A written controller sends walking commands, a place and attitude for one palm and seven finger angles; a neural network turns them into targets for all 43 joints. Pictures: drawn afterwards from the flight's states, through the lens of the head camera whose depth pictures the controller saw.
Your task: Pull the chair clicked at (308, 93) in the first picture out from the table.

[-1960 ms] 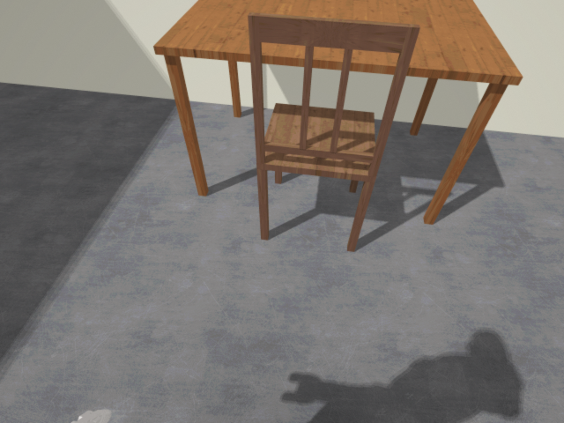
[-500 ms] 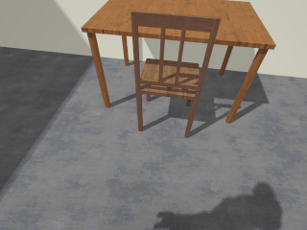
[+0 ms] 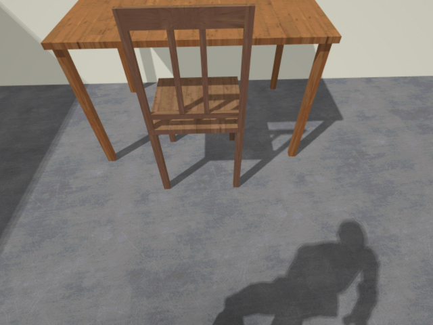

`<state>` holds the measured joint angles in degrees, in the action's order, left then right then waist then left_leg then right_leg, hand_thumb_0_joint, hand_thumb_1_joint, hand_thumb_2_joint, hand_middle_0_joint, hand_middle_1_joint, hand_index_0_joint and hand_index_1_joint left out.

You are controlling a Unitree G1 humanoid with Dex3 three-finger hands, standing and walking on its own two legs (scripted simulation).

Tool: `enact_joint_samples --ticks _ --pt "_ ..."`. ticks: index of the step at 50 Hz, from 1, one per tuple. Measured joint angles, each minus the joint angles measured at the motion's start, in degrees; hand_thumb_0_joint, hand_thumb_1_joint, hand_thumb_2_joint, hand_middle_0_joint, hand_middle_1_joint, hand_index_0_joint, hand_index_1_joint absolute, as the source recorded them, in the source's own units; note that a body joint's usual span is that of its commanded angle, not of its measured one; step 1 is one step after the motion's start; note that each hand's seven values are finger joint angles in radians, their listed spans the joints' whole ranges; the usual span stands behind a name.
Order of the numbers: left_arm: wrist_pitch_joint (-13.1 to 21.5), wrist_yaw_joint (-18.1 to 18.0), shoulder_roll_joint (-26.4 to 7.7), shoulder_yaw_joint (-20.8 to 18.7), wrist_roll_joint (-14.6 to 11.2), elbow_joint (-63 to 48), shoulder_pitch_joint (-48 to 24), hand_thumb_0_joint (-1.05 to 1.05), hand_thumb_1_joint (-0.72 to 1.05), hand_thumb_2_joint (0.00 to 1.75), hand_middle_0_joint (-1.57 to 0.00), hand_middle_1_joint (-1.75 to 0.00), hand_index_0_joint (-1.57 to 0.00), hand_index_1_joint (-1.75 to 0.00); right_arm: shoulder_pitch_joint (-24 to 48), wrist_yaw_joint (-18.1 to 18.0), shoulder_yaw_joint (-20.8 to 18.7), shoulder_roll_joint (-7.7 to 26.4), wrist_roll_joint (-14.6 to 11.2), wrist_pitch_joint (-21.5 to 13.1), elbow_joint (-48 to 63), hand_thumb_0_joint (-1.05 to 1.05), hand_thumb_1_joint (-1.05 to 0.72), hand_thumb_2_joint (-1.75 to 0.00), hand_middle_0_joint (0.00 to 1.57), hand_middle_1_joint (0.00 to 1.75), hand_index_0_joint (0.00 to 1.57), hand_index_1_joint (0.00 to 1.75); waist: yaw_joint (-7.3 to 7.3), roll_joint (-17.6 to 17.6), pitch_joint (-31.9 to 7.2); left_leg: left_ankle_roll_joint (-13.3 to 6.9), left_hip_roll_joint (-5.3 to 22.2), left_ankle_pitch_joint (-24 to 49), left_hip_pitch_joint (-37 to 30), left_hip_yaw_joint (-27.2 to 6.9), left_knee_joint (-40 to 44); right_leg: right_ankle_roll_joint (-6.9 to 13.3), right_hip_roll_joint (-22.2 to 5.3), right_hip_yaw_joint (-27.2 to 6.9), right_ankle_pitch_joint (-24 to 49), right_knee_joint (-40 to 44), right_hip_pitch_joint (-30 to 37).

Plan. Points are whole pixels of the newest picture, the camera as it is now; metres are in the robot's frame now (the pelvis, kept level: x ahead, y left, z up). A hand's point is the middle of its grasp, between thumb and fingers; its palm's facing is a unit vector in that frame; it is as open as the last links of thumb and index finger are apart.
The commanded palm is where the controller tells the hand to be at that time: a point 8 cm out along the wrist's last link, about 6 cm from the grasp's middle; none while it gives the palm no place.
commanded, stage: walk to a spot facing it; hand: left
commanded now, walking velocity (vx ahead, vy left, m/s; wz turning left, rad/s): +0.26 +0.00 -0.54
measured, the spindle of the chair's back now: (176, 76) +0.90 +0.21 -0.05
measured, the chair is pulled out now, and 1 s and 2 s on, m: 0.00 0.00 0.00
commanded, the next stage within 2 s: turn to face it in 0.16 s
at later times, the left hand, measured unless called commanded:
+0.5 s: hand (119, 307) +0.18 +0.24 -0.18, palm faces -0.06 -0.98 -0.21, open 7.4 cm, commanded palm none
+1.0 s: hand (134, 263) +0.27 +0.22 -0.14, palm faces +0.05 -0.97 -0.22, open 7.3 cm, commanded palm none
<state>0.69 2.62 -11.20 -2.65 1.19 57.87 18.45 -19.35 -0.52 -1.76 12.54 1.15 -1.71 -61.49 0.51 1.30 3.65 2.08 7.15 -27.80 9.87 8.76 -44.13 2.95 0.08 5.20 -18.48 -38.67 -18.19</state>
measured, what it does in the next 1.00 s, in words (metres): walks ahead: left foot, then right foot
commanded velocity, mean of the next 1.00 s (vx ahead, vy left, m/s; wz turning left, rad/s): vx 0.06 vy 0.00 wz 0.12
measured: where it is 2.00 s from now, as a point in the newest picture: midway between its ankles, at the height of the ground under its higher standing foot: (223, 278)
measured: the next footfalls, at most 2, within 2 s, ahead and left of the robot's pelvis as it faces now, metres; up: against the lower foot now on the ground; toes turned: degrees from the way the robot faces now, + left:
left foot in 0.42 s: +0.30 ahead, +0.13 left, +0.00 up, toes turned -3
right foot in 0.86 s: +0.25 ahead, -0.08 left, +0.00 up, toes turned -4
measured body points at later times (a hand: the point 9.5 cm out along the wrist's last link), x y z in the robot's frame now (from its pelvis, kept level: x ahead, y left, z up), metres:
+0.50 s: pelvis +0.17 +0.05 +0.00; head +0.19 +0.07 +0.45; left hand +0.18 +0.29 -0.16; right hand +0.26 -0.20 -0.12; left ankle +0.26 +0.13 -0.72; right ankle +0.04 -0.07 -0.67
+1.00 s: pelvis +0.21 +0.04 +0.02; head +0.22 +0.03 +0.47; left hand +0.26 +0.27 -0.12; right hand +0.21 -0.20 -0.14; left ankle +0.21 +0.14 -0.67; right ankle +0.21 -0.07 -0.72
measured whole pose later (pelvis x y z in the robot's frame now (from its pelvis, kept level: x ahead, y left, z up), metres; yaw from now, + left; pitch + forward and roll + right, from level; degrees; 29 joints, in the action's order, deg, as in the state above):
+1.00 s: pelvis +0.21 +0.04 +0.02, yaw +1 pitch -1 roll +0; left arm -0.5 -1.9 -8.6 -2.3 1.0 56.7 13.4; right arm -16.5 -0.4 -3.2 10.0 1.0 2.9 -60.3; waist -1.5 1.0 1.9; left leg 0.4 -1.0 -24.5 23.1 1.3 -50.5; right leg 1.2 -1.8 5.0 -15.4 -27.9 -11.3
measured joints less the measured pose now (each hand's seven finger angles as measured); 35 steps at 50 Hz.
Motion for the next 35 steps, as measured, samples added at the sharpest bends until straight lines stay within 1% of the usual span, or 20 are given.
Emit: enact_joint_samples --ticks 2,3,5,7,10,14,17,19,20,21,22,23,25,26,27,29,31,35 --pt "1.3 -1.0 0.6 -0.1 -0.4 -0.8 -0.1 0.00 0.91 0.90 -0.20 -0.30 -0.20 -0.30 0.1 0.2 -0.2 -0.1 -0.1 1.2 -1.2 0.01 -0.91 -0.89 0.20 0.30 0.20 0.30 0.62 0.3 0.3 -0.5 -0.5 -0.2 6.6 -3.2 -14.6 1.0 0.9 0.3 -1.2 -0.2 1.1" --pt "1.6 -1.4 0.9 -0.1 -0.4 -1.0 0.1 0.00 0.91 0.90 -0.20 -0.30 -0.20 -0.30 0.6 0.3 -0.4 -0.1 0.0 1.6 -1.4 0.01 -0.91 -0.89 0.20 0.30 0.20 0.30 0.92 0.4 0.2 -0.5 -0.8 1.3 9.7 -4.0 -19.3 1.2 1.4 0.0 -1.4 1.2 2.2" --pt "1.9 -2.0 1.5 0.0 -0.3 -1.1 1.0 0.00 0.91 0.90 -0.20 -0.30 -0.20 -0.30 2.3 0.4 -0.8 -0.2 0.2 1.7 -0.7 0.01 -0.91 -0.89 0.20 0.30 0.20 0.30 1.04 0.2 -0.1 0.0 -0.8 5.0 14.9 -4.3 -23.0 1.1 2.0 -1.1 -0.4 5.2 4.5" --pt "2.0 -2.3 1.9 0.2 -0.1 -0.7 2.1 0.00 0.91 0.90 -0.20 -0.30 -0.20 -0.30 4.3 0.6 -1.1 -0.3 0.4 1.6 1.0 0.01 -0.91 -0.89 0.20 0.30 0.20 0.30 0.69 -0.2 -0.7 0.7 -0.6 8.2 19.2 -4.3 -22.2 1.1 2.3 -2.5 1.2 9.2 6.5" --pt "2.1 -2.3 2.4 0.4 0.1 0.2 3.4 0.00 0.91 0.90 -0.20 -0.30 -0.20 -0.30 7.5 1.0 -1.5 -0.8 0.4 1.2 3.9 0.01 -0.91 -0.89 0.20 0.30 0.20 0.30 0.33 -0.6 -1.3 1.4 -0.1 12.6 23.7 -4.8 -18.3 0.8 2.6 -4.8 2.6 13.8 9.0" --pt "2.2 -2.4 2.5 0.3 0.2 0.7 4.5 0.00 0.91 0.90 -0.20 -0.30 -0.20 -0.30 11.2 1.3 -1.5 -1.5 0.2 0.8 6.8 0.01 -0.91 -0.89 0.20 0.30 0.20 0.30 0.94 -0.8 -1.6 1.7 0.1 15.8 26.2 -5.8 -12.5 0.0 2.9 -7.5 2.4 16.9 11.9" --pt "2.0 -2.8 2.1 0.2 0.3 0.8 4.5 0.00 0.91 0.90 -0.20 -0.30 -0.20 -0.30 13.1 1.4 -1.1 -1.9 0.0 0.5 8.0 0.01 -0.91 -0.89 0.20 0.30 0.20 0.30 1.43 -0.9 -1.5 0.9 -0.8 16.0 24.6 -5.6 -5.3 -1.0 2.6 -8.7 0.8 17.5 14.2" --pt "1.8 -3.2 1.6 0.0 0.4 0.9 4.3 0.00 0.91 0.90 -0.20 -0.30 -0.20 -0.30 13.7 1.2 -0.7 -2.2 -0.2 0.1 8.3 0.01 -0.91 -0.89 0.20 0.30 0.20 0.30 1.69 -1.3 -1.3 0.0 -2.0 16.3 21.4 -4.9 0.9 -1.9 2.2 -9.0 -1.3 16.6 15.7" --pt "1.7 -3.5 1.3 0.0 0.2 1.0 4.3 0.00 0.91 0.90 -0.20 -0.30 -0.20 -0.30 13.7 1.1 -0.3 -2.3 -0.2 -0.3 8.3 0.01 -0.91 -0.89 0.20 0.30 0.20 0.30 1.64 -1.5 -1.2 -0.5 -2.8 18.0 19.0 -4.5 4.7 -2.3 1.9 -9.0 -2.8 15.2 16.2" --pt "1.6 -3.7 1.1 -0.1 0.0 1.1 4.5 0.00 0.91 0.90 -0.20 -0.30 -0.20 -0.30 13.4 0.9 0.1 -2.3 -0.1 -0.9 8.4 0.01 -0.91 -0.89 0.20 0.30 0.20 0.30 1.64 -1.4 -1.4 -1.2 -3.2 22.0 16.1 -4.3 8.5 -2.6 2.0 -9.1 -4.9 12.2 16.0" --pt "1.5 -3.9 0.9 -0.2 -0.3 1.2 4.7 0.00 0.91 0.90 -0.20 -0.30 -0.20 -0.30 13.0 0.7 0.4 -2.2 0.2 -1.5 8.4 0.01 -0.91 -0.89 0.20 0.30 0.20 0.30 1.56 -1.1 -1.8 -3.4 -3.1 19.7 14.3 -4.1 9.6 -2.6 2.3 -8.3 -7.1 6.4 14.1" --pt "1.1 -4.1 0.2 -0.2 -0.5 1.6 3.8 0.00 0.91 0.90 -0.20 -0.30 -0.20 -0.30 12.8 0.5 0.7 -2.8 0.2 -1.5 8.1 0.00 -0.91 -0.89 0.20 0.30 0.20 0.30 1.32 -2.2 -1.4 -4.6 -3.8 16.6 14.2 -3.5 7.8 -2.3 1.8 -7.9 -9.9 -1.8 11.3" --pt "0.5 -4.6 -0.9 -0.3 -0.6 2.0 1.8 0.00 0.91 0.90 -0.20 -0.30 -0.20 -0.30 11.9 0.0 1.5 -3.8 0.0 -1.1 7.2 0.00 -0.91 -0.89 0.20 0.30 0.20 0.30 1.36 -4.2 -0.8 -5.4 -5.0 14.1 12.7 -2.5 6.8 -2.3 1.2 -7.5 -12.5 -16.2 5.7" --pt "0.2 -4.6 -1.2 -0.4 -0.6 2.1 0.8 0.00 0.91 0.90 -0.20 -0.30 -0.20 -0.30 11.2 -0.3 1.7 -4.2 0.1 -0.9 6.5 0.00 -0.91 -0.89 0.20 0.30 0.20 0.30 1.24 -4.5 -0.7 -5.0 -5.5 14.5 11.6 -2.3 7.9 -2.6 0.7 -6.7 -12.2 -20.4 3.4" --pt "-0.1 -4.6 -1.3 -0.4 -0.5 2.1 -0.3 0.00 0.91 0.90 -0.20 -0.30 -0.20 -0.30 10.5 -0.5 1.8 -4.6 0.1 -0.6 5.8 0.00 -0.91 -0.89 0.20 0.30 0.20 0.30 1.07 -4.8 -0.7 -5.0 -6.0 15.1 10.4 -2.3 9.4 -2.9 -0.1 -5.7 -11.3 -22.1 1.6" --pt "-0.5 -4.3 -1.0 -0.2 -0.6 1.6 -2.4 0.00 0.91 0.90 -0.20 -0.30 -0.20 -0.30 8.8 -1.1 1.5 -4.9 -0.2 -0.2 4.4 0.00 -0.92 -0.89 0.20 0.30 0.20 0.30 0.75 -4.8 -0.8 -5.7 -7.1 16.4 8.4 -2.6 12.7 -3.4 -1.4 -4.4 -9.6 -19.9 -0.7" --pt "-0.9 -4.1 -0.3 0.0 -0.5 0.8 -3.9 0.00 0.92 0.90 -0.20 -0.30 -0.20 -0.30 7.6 -1.3 0.9 -4.2 -0.2 0.3 3.5 -0.01 -0.94 -0.89 0.20 0.30 0.20 0.30 0.15 -4.3 -1.1 -6.3 -8.0 17.5 7.2 -3.0 15.3 -3.7 -2.3 -3.9 -8.5 -15.3 -2.0" --pt "-1.7 -4.0 1.1 0.3 -0.3 -0.5 -6.0 0.00 0.91 0.90 -0.20 -0.30 -0.20 -0.30 5.2 -0.8 0.4 -2.9 0.1 1.7 2.1 -0.01 -0.94 -0.89 0.20 0.30 0.20 0.30 -1.30 -3.3 -1.7 -6.6 -9.3 18.4 6.2 -4.3 17.7 -4.0 -2.8 -4.0 -6.8 -8.6 -2.9"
